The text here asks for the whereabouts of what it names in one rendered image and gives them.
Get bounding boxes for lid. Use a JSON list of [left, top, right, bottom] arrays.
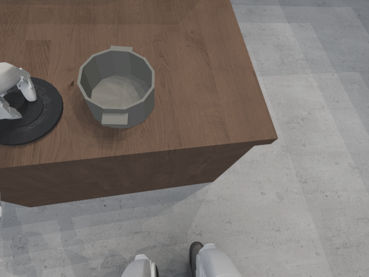
[[0, 77, 63, 146]]

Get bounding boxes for left robot shin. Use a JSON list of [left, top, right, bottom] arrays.
[[135, 254, 150, 261]]

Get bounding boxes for table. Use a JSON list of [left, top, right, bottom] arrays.
[[0, 0, 278, 207]]

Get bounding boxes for left robot hand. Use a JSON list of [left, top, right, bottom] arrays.
[[0, 62, 37, 119]]

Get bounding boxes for robot right foot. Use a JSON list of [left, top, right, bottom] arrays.
[[190, 242, 203, 277]]

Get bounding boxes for pot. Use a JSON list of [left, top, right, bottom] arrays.
[[77, 46, 155, 129]]

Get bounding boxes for knob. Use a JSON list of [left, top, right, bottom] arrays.
[[3, 92, 28, 113]]

